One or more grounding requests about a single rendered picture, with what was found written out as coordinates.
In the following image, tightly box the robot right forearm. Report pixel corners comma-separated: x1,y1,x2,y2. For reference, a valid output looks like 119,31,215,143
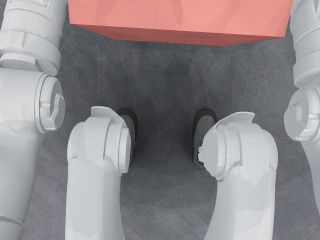
290,0,320,89

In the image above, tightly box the right robot upper arm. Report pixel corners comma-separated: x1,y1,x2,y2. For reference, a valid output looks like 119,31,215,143
284,84,320,215

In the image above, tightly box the robot left foot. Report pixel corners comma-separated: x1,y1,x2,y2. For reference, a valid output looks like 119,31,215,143
117,107,138,168

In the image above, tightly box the robot left forearm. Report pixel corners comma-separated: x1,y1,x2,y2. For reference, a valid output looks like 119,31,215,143
0,0,68,77

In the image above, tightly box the carton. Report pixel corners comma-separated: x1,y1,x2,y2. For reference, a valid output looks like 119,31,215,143
68,0,293,47

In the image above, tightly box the left robot upper arm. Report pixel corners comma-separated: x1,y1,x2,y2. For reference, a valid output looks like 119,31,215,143
0,67,66,240

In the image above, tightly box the robot right thigh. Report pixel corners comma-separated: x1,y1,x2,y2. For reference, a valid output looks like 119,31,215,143
203,122,277,240

